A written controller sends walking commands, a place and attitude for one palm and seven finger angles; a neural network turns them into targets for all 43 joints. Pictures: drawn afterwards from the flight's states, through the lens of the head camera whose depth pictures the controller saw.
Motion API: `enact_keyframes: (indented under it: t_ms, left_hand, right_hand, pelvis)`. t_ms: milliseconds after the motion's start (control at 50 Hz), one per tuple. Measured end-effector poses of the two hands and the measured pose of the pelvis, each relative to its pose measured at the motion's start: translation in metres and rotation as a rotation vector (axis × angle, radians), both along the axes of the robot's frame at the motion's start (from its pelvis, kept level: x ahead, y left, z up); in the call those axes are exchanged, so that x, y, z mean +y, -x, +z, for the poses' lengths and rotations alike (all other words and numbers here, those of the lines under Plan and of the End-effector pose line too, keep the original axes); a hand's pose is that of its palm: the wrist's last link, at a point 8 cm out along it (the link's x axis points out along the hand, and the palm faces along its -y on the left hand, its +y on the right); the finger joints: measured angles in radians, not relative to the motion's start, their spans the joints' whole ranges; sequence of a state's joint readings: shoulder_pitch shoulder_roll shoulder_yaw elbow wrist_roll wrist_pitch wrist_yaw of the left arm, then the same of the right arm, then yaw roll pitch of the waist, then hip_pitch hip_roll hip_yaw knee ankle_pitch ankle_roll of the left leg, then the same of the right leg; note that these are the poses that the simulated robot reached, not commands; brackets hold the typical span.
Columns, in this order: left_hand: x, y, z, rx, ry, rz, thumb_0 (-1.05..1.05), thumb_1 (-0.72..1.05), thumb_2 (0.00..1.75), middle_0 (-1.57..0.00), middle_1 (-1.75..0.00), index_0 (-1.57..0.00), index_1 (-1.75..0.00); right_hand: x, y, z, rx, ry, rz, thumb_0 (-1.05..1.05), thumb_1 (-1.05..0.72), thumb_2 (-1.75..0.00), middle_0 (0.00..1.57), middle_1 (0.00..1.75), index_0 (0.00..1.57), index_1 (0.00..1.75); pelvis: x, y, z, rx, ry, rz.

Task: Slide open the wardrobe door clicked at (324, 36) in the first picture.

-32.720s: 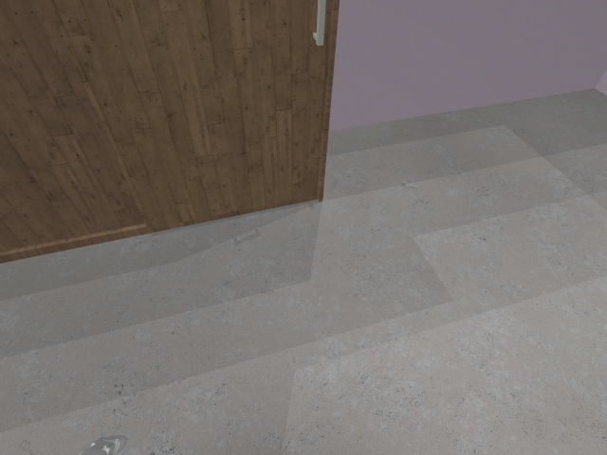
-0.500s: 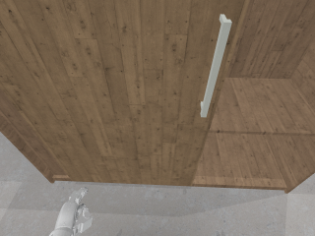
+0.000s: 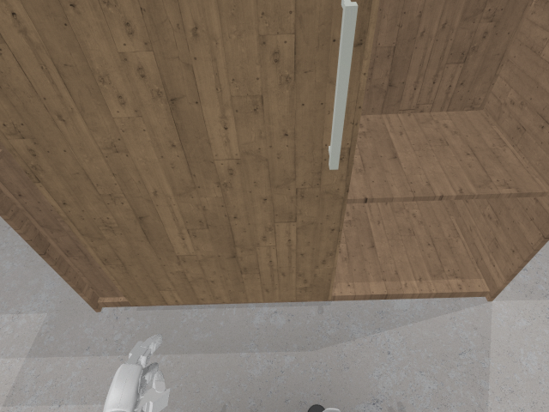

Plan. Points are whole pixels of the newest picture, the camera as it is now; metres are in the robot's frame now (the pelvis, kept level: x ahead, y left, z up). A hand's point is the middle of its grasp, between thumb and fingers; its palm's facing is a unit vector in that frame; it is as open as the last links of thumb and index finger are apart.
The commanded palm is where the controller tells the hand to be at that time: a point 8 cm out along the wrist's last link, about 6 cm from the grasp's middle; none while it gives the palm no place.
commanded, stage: step back with the hand held close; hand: right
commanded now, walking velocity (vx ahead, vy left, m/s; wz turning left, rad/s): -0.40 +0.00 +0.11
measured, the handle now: (338, 95) +0.62 -0.09 +0.16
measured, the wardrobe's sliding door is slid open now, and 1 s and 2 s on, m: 0.61 0.61 0.61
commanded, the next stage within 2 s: stop stepping back and stand still in 0.02 s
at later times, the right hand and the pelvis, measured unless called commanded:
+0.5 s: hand out of the picture +0.12 -0.28 +0.18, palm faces +0.35 +0.82 -0.45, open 7.4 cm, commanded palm +0.07 -0.32 +0.19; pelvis -0.10 -0.03 +0.01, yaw +5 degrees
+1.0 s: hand out of the picture +0.17 -0.30 +0.10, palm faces +0.28 +0.84 -0.47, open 7.4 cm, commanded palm none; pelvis -0.07 -0.05 +0.00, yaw +1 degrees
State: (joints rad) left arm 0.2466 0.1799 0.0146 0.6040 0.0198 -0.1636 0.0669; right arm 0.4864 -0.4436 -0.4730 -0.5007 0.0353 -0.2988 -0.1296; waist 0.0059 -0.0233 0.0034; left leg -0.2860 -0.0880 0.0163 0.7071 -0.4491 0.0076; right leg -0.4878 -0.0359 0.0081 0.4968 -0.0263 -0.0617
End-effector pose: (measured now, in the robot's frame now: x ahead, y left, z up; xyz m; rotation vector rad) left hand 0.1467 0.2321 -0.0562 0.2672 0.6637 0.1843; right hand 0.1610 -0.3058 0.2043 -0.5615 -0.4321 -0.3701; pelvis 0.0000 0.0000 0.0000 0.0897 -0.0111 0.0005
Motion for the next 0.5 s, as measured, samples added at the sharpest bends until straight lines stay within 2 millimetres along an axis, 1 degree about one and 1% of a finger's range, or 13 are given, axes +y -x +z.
enact_keyframes:
  t_ms: [60, 100, 160, 180, 220, 240, 280, 340, 400, 440, 500]
  left_hand:
    - [-0.002, 0.007, -0.004, -0.004, 0.013, -0.022, 0.02, 0.9, 0.89, -0.21, -0.3, -0.2, -0.3]
    - [-0.004, 0.015, -0.005, 0.023, 0.011, -0.027, 0.02, 0.9, 0.89, -0.21, -0.3, -0.2, -0.3]
    - [-0.008, 0.031, 0.001, 0.057, -0.005, -0.018, 0.02, 0.9, 0.89, -0.21, -0.3, -0.2, -0.3]
    - [-0.009, 0.036, 0.003, 0.055, -0.012, -0.012, 0.02, 0.9, 0.89, -0.21, -0.3, -0.2, -0.3]
    - [-0.009, 0.044, 0.005, 0.021, -0.034, 0.003, 0.02, 0.9, 0.89, -0.21, -0.3, -0.2, -0.3]
    - [-0.01, 0.049, 0.006, 0.012, -0.036, 0.016, 0.02, 0.9, 0.89, -0.21, -0.3, -0.2, -0.3]
    - [-0.013, 0.061, 0.011, 0.0, -0.031, 0.038, 0.02, 0.9, 0.89, -0.21, -0.3, -0.2, -0.3]
    - [-0.02, 0.08, 0.02, -0.016, -0.012, 0.055, 0.02, 0.9, 0.89, -0.21, -0.3, -0.2, -0.3]
    - [-0.024, 0.099, 0.023, -0.002, 0.004, 0.058, 0.02, 0.9, 0.89, -0.21, -0.3, -0.2, -0.3]
    - [-0.024, 0.108, 0.02, 0.017, 0.004, 0.05, 0.01, 0.9, 0.89, -0.21, -0.3, -0.2, -0.3]
    - [-0.018, 0.118, 0.006, 0.063, -0.015, 0.038, 0.01, 0.9, 0.89, -0.21, -0.3, -0.2, -0.3]
  right_hand:
    - [0.003, 0.018, -0.004, 0.021, 0.001, 0.001, 0.02, -0.89, -0.9, 0.21, 0.3, 0.21, 0.3]
    - [0.006, 0.024, -0.008, 0.037, -0.029, 0.015, 0.02, -0.89, -0.9, 0.21, 0.3, 0.21, 0.3]
    - [0.005, 0.027, -0.013, 0.05, -0.075, 0.04, 0.02, -0.88, -0.9, 0.21, 0.3, 0.21, 0.3]
    - [0.003, 0.027, -0.015, 0.055, -0.087, 0.047, 0.02, -0.88, -0.9, 0.21, 0.3, 0.21, 0.3]
    - [-0.004, 0.027, -0.021, 0.059, -0.092, 0.062, 0.02, -0.88, -0.9, 0.22, 0.3, 0.21, 0.3]
    - [-0.007, 0.027, -0.023, 0.064, -0.092, 0.065, 0.02, -0.88, -0.9, 0.22, 0.3, 0.21, 0.3]
    - [-0.013, 0.03, -0.025, 0.087, -0.097, 0.063, 0.02, -0.88, -0.9, 0.22, 0.3, 0.21, 0.3]
    - [-0.016, 0.041, -0.018, 0.123, -0.094, 0.053, 0.02, -0.88, -0.9, 0.22, 0.3, 0.21, 0.3]
    - [-0.014, 0.058, -0.01, 0.147, -0.082, 0.049, 0.02, -0.89, -0.9, 0.22, 0.3, 0.21, 0.3]
    - [-0.013, 0.068, -0.007, 0.155, -0.058, 0.045, 0.02, -0.89, -0.9, 0.22, 0.3, 0.21, 0.3]
    - [-0.014, 0.079, -0.007, 0.136, -0.043, 0.044, 0.02, -0.89, -0.9, 0.22, 0.3, 0.21, 0.3]
  pelvis:
    - [0.001, 0.017, -0.003, 0.02, 0.026, 0.042]
    - [-0.003, 0.027, 0.001, 0.009, 0.031, 0.057]
    - [-0.009, 0.036, 0.007, 0.011, 0.059, 0.07]
    - [-0.011, 0.039, 0.007, 0.015, 0.064, 0.072]
    - [-0.019, 0.046, 0.001, 0.026, 0.043, 0.064]
    - [-0.021, 0.052, 0.001, 0.022, 0.051, 0.055]
    - [-0.024, 0.063, 0.004, 0.009, 0.065, 0.061]
    - [-0.027, 0.072, 0.013, 0.004, 0.055, 0.068]
    - [-0.027, 0.077, 0.021, 0.01, 0.046, 0.072]
    - [-0.027, 0.082, 0.021, 0.018, 0.061, 0.072]
    - [-0.03, 0.095, 0.013, 0.018, 0.071, 0.093]
